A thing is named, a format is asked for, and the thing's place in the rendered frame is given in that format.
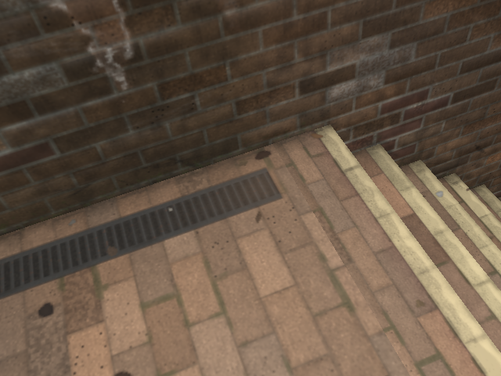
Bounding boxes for stairs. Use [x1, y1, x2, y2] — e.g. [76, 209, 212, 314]
[353, 144, 501, 352]

